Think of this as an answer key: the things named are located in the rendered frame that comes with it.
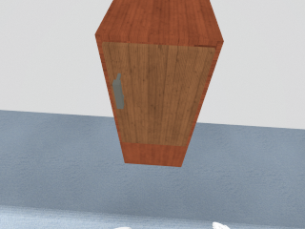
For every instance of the cupboard door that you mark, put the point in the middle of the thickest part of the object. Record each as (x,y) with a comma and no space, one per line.
(162,87)

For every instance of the handle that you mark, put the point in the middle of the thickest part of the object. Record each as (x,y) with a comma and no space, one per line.
(118,93)

